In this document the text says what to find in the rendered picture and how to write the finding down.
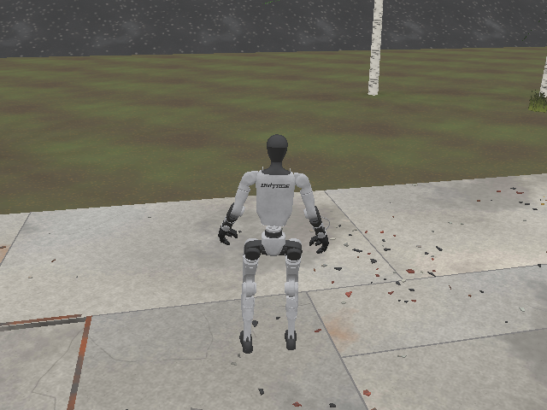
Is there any right robot hand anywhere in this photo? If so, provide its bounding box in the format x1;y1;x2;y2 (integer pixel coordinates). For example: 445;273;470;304
309;235;329;254

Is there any left robot forearm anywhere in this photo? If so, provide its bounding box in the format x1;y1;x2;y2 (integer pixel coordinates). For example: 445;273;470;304
221;203;238;231

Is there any robot right foot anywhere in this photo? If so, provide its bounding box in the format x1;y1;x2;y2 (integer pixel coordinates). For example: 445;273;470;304
285;330;297;350

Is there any left robot hand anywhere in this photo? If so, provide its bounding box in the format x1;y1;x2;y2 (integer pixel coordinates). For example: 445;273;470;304
218;228;238;245

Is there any right robot forearm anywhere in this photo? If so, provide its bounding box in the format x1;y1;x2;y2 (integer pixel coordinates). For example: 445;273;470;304
309;206;326;238

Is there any robot right upper arm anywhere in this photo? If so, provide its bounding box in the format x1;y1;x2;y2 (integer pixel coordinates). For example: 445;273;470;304
293;173;317;220

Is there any robot right shin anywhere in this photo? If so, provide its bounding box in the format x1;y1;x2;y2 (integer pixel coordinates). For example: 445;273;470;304
285;282;298;339

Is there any robot left upper arm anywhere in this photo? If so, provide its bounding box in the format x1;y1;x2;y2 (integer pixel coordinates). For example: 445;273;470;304
231;171;258;217

